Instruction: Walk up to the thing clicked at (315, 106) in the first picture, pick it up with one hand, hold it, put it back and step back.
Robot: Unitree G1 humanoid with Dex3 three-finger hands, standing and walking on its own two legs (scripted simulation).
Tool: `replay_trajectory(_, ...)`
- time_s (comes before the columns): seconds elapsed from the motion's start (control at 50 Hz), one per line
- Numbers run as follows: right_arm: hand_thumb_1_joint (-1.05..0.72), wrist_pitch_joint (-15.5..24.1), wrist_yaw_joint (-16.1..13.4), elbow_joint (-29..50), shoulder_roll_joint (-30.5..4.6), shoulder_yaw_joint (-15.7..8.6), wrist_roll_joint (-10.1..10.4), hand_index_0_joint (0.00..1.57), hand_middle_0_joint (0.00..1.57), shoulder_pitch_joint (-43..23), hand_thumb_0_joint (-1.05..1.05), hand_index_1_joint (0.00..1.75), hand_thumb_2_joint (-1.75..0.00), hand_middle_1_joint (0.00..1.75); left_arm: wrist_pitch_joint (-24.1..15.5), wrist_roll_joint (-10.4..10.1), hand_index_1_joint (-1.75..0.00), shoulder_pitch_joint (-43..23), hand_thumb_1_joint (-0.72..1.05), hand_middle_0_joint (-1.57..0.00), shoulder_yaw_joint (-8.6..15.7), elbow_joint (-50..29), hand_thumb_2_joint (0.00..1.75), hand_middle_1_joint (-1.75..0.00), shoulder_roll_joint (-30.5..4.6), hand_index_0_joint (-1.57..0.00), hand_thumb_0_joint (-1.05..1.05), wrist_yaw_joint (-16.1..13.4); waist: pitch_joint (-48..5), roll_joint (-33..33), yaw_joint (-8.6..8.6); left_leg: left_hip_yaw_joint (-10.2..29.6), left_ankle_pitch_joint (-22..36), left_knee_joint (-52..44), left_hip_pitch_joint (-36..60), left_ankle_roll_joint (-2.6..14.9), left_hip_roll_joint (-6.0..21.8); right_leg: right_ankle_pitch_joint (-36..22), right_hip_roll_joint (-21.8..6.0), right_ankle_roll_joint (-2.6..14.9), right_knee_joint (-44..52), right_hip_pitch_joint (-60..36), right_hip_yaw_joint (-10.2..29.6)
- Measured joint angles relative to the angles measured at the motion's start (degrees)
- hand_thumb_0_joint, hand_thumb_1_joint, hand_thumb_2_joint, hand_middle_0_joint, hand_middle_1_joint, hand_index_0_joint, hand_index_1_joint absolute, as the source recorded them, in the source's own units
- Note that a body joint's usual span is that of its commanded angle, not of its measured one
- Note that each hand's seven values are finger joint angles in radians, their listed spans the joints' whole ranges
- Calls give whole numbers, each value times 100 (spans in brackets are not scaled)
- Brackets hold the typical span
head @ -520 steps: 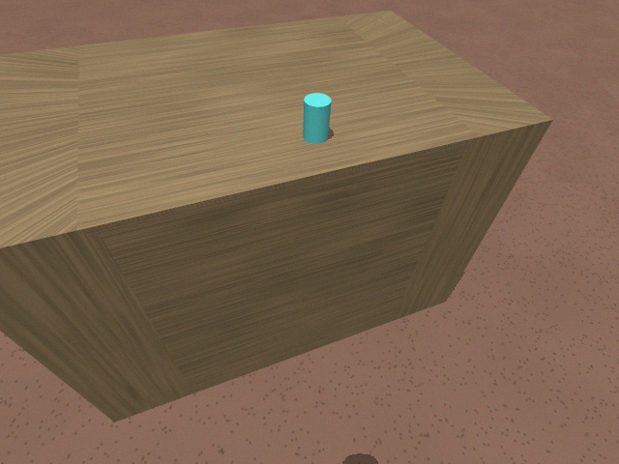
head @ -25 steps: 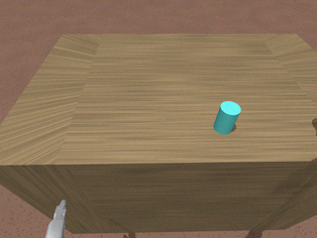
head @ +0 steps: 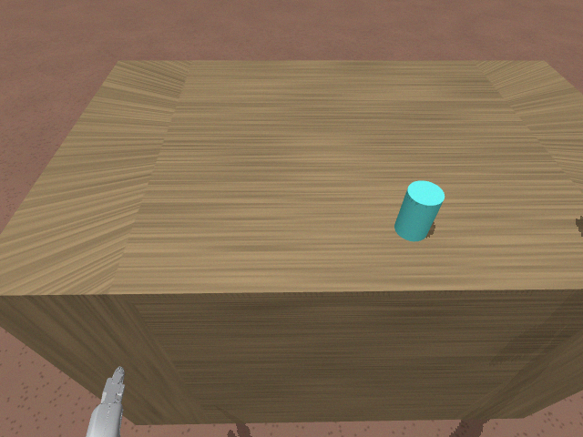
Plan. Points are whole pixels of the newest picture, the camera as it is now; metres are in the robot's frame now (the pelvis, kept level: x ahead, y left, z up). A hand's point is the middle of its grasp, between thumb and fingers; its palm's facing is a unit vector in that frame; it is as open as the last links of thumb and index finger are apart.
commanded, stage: go down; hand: right
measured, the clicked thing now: (417, 211) +0.44 -0.19 +0.07
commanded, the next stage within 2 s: approach in 0.12 s
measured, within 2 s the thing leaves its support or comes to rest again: neither
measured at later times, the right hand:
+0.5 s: hand out of the picture +0.38 -0.35 +0.19, palm faces +0.09 +1.00 +0.01, open 17.1 cm
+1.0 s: hand (447, 202) +0.45 -0.23 +0.09, palm faces +0.08 +1.00 +0.05, open 17.2 cm
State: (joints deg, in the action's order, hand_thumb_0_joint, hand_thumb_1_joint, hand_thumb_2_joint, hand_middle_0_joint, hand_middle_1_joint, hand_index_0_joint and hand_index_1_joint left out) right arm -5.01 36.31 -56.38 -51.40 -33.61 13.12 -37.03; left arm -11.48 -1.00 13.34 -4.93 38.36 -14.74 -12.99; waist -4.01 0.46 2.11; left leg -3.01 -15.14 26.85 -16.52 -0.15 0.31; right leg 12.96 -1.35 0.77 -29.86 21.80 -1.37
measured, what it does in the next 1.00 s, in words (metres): stands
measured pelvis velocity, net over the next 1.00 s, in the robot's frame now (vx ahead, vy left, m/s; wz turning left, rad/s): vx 0.00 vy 0.00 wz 0.04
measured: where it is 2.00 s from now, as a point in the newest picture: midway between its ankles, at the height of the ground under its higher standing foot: outside the picture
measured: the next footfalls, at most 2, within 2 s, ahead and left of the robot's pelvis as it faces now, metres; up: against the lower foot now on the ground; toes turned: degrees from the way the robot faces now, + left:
none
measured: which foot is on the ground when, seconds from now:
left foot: down 0.00-1.00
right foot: down 0.00-1.00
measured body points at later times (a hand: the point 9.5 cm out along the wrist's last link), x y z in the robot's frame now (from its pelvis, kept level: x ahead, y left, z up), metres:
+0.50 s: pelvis +0.01 +0.00 +0.00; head +0.02 +0.00 +0.45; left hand +0.16 +0.25 -0.08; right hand +0.37 -0.40 +0.20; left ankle -0.02 +0.12 -0.74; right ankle +0.02 -0.11 -0.74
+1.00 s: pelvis +0.00 +0.00 -0.02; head +0.05 -0.02 +0.43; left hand +0.14 +0.26 -0.09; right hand +0.44 -0.28 +0.09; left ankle -0.02 +0.12 -0.74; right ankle +0.02 -0.11 -0.74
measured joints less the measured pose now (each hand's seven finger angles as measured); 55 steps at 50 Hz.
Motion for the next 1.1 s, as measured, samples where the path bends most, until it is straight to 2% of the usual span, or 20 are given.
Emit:
replay_trajectory(0.14, 50, 146, 3, -48, 56, 26, -5, 6, 7, -37, -1, 4, -3, 4, -54, 12, -5, -19, -52, -5, -12, 24, 5, -5, -34, -6, -1, -20, -10, -34, 22, 3, -25, 65, -106, 6, -5, 22, -7, -6, -57, 101, 0)
replay_trajectory(0.32, 49, 47, -97, 187, 96, -23, -8, 6, 7, 25, -2, 4, -3, 4, -8, -4, -5, -14, -53, -5, 11, 7, 6, -4, -14, -6, -1, -42, -77, -7, 23, 35, -49, 6, -15, 5, -23, 89, -26, -11, -55, 22, -29)
replay_trajectory(0.42, 46, -6, -63, 166, 219, 242, 60, 6, 7, 31, -1, 4, -3, 3, 22, -18, -6, -2, -54, -5, 40, -36, 6, -5, 31, -6, -1, -3, -97, 44, -9, 14, -75, -1, 22, -11, 8, 95, 9, 5, -28, -12, -10)
replay_trajectory(0.54, 44, 215, -168, 81, 691, 621, 154, 6, 7, 52, -1, 4, -3, 3, -67, -22, -6, 53, -53, -6, 80, -206, 5, -5, 18, -6, -1, 73, -81, 5, -8, 13, -128, 98, -63, -22, 41, 102, 39, 13, -50, 42, -11)
replay_trajectory(0.62, 44, 530, -402, 120, 1114, 753, 129, 6, 7, 90, -1, 4, -3, 3, -110, 40, -6, 56, -53, -6, 91, -233, 5, -5, 73, -6, -1, 195, -33, -87, 47, 42, -168, 240, -247, -7, 19, 141, 9, -4, -168, 202, -35)
replay_trajectory(0.68, 44, 831, -617, 71, 1368, 769, 112, 6, 7, 120, -1, 4, -3, 3, -95, 82, -5, 31, -52, -6, 158, -219, 4, -5, 109, -7, -1, 301, 21, -136, 149, 68, -204, 380, -434, 2, -14, 195, -31, -14, -321, 381, -55)
replay_trajectory(0.86, 44, 1630, -1534, -8, 1974, 794, -97, 5, 6, -18, -2, 4, -4, 4, 93, 117, -5, -5, -51, -6, 277, -382, 4, -6, 112, -8, -1, 603, 75, -208, 360, 160, -314, 793, -968, 26, -146, 404, -187, -42, -837, 911, -125)
replay_trajectory(0.94, 45, 1749, -1907, 208, 2219, 830, -233, 5, 6, 41, -2, 4, -4, 4, 218, 143, -6, -10, -51, -6, 335, -520, 4, -6, 168, -8, -1, 746, 8, -158, 390, 180, -338, 850, -1021, 29, -180, 463, -226, -49, -937, 972, -139)
replay_trajectory(1.1, 48, 1733, -2281, 379, 2578, 1121, -226, 4, 5, 144, -2, 5, -5, 4, 395, 32, -6, 90, -52, -6, 441, -806, 4, -6, 285, -8, -1, 898, -131, -28, 321, 174, -383, 874, -911, 9, -122, 459, -165, -24, -884, 837, -139)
